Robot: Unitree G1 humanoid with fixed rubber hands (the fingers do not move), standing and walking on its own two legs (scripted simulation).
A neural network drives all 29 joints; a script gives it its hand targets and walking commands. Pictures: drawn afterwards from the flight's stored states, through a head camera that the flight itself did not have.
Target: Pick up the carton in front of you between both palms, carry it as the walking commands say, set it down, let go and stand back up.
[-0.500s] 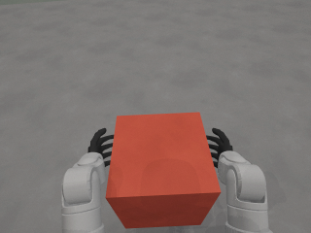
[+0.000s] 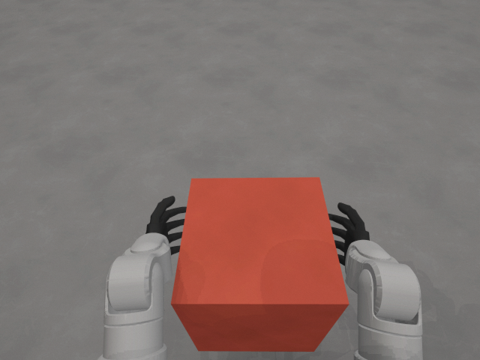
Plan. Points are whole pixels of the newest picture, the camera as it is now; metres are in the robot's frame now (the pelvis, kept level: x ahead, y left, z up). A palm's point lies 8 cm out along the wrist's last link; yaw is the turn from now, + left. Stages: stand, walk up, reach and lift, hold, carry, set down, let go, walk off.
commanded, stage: carry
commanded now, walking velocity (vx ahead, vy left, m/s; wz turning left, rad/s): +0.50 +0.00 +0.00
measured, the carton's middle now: (255, 269) +0.27 -0.01 -0.01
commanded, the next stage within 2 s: none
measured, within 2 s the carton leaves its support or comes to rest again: neither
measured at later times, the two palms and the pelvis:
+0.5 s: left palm (169, 113) +0.60 +0.18 +0.08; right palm (303, 112) +0.58 -0.12 +0.08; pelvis +0.32 +0.04 +0.00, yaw -2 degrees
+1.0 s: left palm (199, 49) +0.92 +0.14 +0.07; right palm (298, 48) +0.93 -0.16 +0.06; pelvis +0.66 -0.02 +0.00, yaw +2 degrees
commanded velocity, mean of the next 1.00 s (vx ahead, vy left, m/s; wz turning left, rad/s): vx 0.50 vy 0.00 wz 0.00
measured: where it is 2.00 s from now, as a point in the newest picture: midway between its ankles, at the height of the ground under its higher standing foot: (246, 156)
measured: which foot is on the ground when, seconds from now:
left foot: up 0.00-0.38, down 0.40-0.90, up 0.92-1.00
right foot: down 0.00-0.42, up 0.44-0.86, down 0.88-1.00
